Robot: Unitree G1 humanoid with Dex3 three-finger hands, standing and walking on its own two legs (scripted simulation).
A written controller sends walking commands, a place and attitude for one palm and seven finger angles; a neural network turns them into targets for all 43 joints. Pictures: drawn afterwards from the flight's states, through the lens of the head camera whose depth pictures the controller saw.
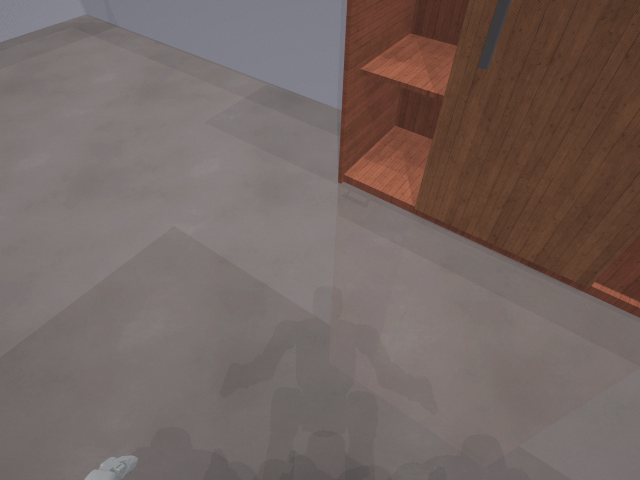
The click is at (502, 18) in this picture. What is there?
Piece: wardrobe's sliding door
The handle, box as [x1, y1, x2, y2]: [478, 0, 511, 69]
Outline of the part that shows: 511,0 498,1 478,67 486,69 489,65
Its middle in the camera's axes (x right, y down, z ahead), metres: +0.48 -0.60 +1.03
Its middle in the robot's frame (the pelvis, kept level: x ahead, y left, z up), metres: +1.21 -0.42 +0.09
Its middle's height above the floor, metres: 0.86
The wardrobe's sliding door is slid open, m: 0.38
